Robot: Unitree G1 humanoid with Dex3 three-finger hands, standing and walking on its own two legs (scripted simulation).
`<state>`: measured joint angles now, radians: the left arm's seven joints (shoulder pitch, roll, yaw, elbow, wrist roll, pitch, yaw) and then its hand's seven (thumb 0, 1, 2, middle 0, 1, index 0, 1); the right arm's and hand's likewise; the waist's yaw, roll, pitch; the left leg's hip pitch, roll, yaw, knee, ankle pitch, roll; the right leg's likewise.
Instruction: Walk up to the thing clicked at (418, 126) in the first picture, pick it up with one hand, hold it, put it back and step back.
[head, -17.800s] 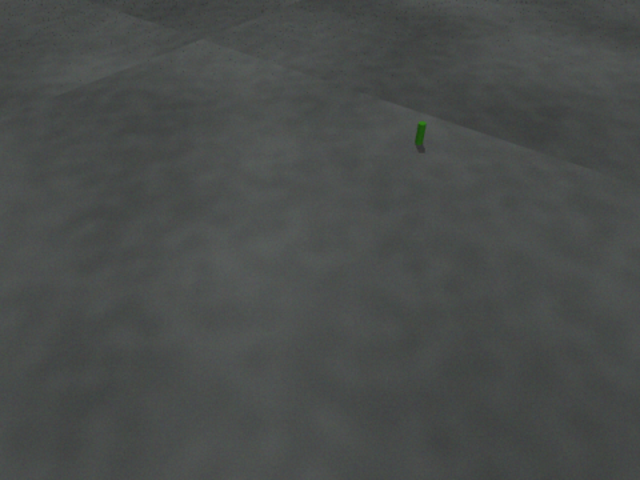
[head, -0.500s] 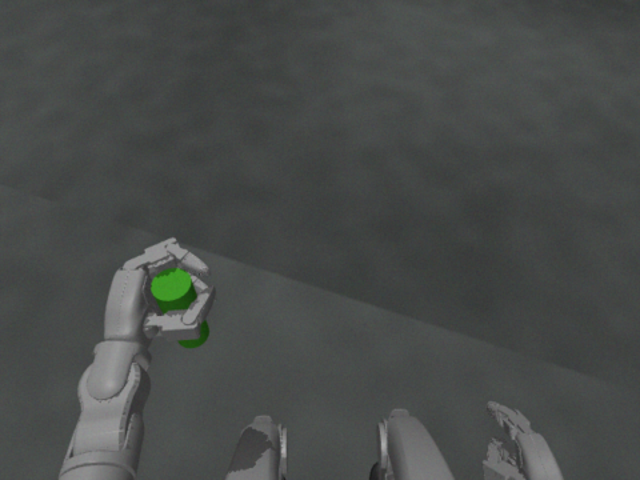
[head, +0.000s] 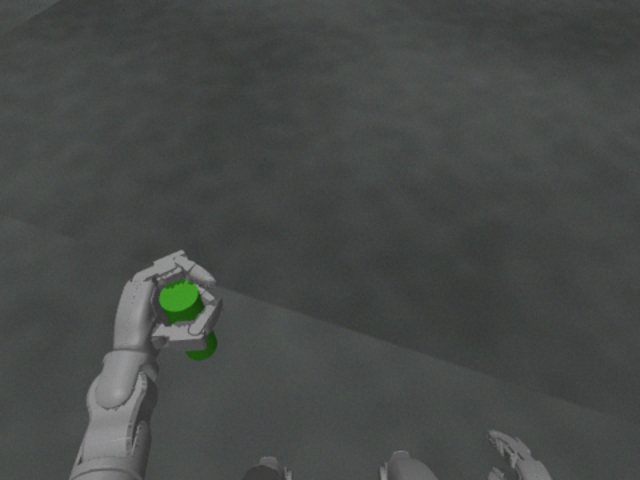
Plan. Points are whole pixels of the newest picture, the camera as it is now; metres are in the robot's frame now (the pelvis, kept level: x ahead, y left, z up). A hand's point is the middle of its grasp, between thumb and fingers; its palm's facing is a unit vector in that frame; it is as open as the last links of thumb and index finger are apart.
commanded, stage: lift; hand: left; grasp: from the side
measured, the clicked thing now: (191, 323) +0.33 +0.18 +0.00
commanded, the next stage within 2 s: hold in 0.32 s
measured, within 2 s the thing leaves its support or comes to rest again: neither
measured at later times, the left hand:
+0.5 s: hand (193, 294) +0.34 +0.16 +0.07, palm faces -0.06 -1.00 -0.02, open 5.8 cm
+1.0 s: hand (192, 292) +0.33 +0.16 +0.09, palm faces -0.06 -1.00 -0.02, open 5.8 cm
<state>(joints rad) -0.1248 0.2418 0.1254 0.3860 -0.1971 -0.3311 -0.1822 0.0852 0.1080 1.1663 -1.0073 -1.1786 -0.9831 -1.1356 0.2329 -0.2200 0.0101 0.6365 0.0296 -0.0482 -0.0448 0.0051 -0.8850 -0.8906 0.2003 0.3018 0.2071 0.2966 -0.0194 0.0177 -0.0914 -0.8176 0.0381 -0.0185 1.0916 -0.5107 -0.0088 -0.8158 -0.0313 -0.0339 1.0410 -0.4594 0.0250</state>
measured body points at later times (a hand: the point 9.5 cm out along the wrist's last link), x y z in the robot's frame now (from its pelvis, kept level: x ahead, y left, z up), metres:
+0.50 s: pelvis +0.01 +0.00 +0.03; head +0.06 +0.00 +0.47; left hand +0.33 +0.22 +0.07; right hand +0.14 -0.25 -0.08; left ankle +0.01 +0.12 -0.66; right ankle +0.03 -0.14 -0.66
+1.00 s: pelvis +0.01 -0.01 +0.04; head +0.04 +0.00 +0.49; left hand +0.32 +0.21 +0.09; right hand +0.14 -0.25 -0.07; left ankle +0.01 +0.12 -0.66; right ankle +0.03 -0.14 -0.66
